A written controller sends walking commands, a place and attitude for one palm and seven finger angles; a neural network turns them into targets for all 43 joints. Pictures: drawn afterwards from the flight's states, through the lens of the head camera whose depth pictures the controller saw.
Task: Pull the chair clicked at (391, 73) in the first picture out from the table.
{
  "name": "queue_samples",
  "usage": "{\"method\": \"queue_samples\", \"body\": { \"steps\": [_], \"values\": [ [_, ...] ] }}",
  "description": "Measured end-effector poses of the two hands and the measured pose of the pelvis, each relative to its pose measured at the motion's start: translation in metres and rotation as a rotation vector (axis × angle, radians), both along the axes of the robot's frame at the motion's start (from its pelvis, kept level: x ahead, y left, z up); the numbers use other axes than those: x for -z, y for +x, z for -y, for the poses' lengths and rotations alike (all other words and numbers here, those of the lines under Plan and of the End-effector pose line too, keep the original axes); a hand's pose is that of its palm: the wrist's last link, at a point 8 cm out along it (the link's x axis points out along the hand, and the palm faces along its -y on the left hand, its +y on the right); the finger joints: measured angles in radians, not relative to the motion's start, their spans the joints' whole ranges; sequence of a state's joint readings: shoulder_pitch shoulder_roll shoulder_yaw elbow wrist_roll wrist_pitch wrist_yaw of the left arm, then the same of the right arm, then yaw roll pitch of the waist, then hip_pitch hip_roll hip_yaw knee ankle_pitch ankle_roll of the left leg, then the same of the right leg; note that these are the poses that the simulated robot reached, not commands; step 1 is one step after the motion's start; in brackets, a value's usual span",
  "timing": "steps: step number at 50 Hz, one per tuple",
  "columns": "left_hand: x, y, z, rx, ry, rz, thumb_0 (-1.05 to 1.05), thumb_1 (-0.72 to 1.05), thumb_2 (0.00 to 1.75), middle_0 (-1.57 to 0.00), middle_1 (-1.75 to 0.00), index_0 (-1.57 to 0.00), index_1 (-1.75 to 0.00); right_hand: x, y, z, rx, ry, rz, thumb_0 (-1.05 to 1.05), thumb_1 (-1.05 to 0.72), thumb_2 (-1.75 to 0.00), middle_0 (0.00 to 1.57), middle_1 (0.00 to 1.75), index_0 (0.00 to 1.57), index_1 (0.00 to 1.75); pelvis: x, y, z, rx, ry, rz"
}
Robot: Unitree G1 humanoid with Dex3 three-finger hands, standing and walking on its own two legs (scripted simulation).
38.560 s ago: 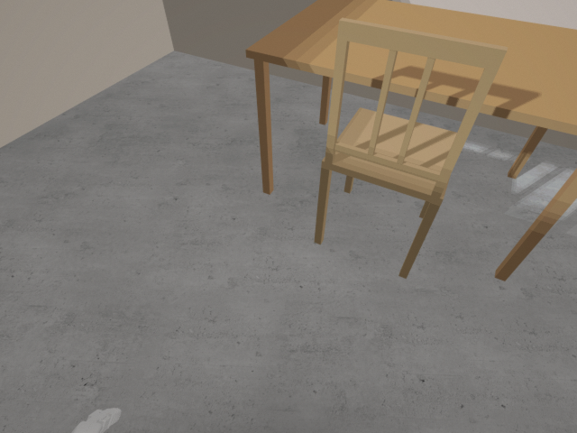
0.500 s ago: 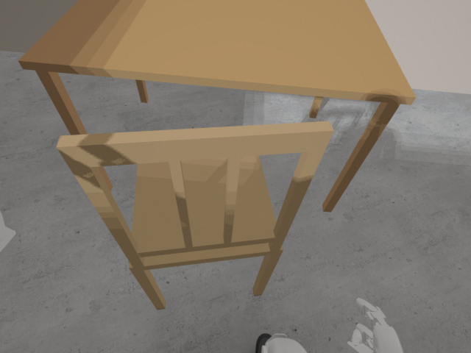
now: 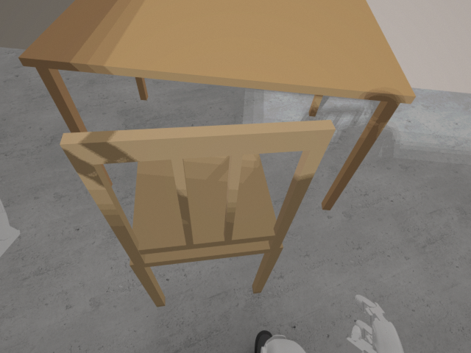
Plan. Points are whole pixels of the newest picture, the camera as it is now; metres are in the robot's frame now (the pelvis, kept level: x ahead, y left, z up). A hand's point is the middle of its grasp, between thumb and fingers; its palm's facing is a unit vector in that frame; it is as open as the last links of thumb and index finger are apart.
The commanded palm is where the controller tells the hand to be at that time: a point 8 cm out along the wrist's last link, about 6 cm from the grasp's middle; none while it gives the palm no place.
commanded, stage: step back with the hand held close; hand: left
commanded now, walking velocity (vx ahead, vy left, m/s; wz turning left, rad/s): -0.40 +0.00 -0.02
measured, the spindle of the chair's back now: (184, 207) +0.39 +0.12 -0.04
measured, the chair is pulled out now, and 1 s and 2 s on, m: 0.30 0.30 0.30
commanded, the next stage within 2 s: stop stepping back and stand still in 0.80 s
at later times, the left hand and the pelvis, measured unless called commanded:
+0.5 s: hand out of the picture +0.20 +0.27 +0.18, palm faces +0.48 -0.72 -0.50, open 7.4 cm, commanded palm +0.13 +0.30 +0.20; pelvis +0.00 +0.00 -0.01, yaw +0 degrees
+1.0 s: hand (9, 253) +0.19 +0.25 +0.18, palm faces +0.45 -0.75 -0.49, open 7.4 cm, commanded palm +0.12 +0.30 +0.20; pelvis -0.02 -0.01 +0.00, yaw +0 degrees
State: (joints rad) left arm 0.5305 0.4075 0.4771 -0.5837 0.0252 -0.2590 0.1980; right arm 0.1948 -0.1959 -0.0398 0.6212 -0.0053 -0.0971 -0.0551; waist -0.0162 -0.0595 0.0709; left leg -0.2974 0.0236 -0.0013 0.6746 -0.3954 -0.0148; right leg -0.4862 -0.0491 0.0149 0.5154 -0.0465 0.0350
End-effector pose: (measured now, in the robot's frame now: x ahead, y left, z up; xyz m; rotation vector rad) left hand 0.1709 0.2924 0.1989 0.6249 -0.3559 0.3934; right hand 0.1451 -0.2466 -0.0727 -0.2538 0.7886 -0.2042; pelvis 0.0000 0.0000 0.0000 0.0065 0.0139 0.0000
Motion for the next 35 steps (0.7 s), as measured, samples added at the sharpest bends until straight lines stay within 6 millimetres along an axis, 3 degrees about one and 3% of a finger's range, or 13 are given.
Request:
{"method": "queue_samples", "body": {
  "steps": [6, 14, 22, 30, 35],
  "values": [
    [0.004, -0.006, -0.012, -0.025, 0.038, -0.05, 0.02, 0.89, 0.9, -0.21, -0.3, -0.21, -0.3, -0.001, -0.008, 0.0, 0.021, -0.001, 0.01, 0.02, -0.9, -0.9, 0.2, 0.3, 0.2, 0.3, 0.002, 0.0, -0.002, -0.008, 0.002, 0.009],
    [0.004, -0.01, -0.003, -0.022, -0.037, 0.015, 0.02, 0.89, 0.9, -0.21, -0.3, -0.21, -0.3, 0.004, -0.009, -0.003, 0.001, 0.003, 0.004, 0.02, -0.9, -0.9, 0.2, 0.3, 0.2, 0.3, 0.003, -0.003, -0.001, -0.004, -0.004, 0.018],
    [0.003, -0.011, -0.011, -0.024, 0.021, -0.02, 0.02, 0.89, 0.9, -0.21, -0.3, -0.21, -0.3, 0.001, -0.013, -0.007, 0.01, 0.011, 0.024, 0.02, -0.9, -0.9, 0.2, 0.3, 0.2, 0.3, 0.003, -0.005, -0.003, -0.006, 0.001, 0.017],
    [0.0, -0.013, 0.003, -0.008, -0.017, 0.024, 0.02, 0.89, 0.9, -0.21, -0.3, -0.21, -0.3, 0.007, -0.011, -0.005, -0.004, 0.023, 0.016, 0.02, -0.9, -0.9, 0.2, 0.3, 0.2, 0.3, 0.004, -0.008, 0.002, -0.006, 0.0, 0.022],
    [0.001, -0.014, 0.0, 0.003, 0.013, -0.028, 0.02, 0.89, 0.9, -0.21, -0.3, -0.21, -0.3, 0.002, -0.019, -0.001, 0.008, 0.011, 0.001, 0.02, -0.9, -0.9, 0.2, 0.3, 0.2, 0.3, 0.0, -0.014, -0.001, 0.002, 0.006, 0.006]
  ]
}}
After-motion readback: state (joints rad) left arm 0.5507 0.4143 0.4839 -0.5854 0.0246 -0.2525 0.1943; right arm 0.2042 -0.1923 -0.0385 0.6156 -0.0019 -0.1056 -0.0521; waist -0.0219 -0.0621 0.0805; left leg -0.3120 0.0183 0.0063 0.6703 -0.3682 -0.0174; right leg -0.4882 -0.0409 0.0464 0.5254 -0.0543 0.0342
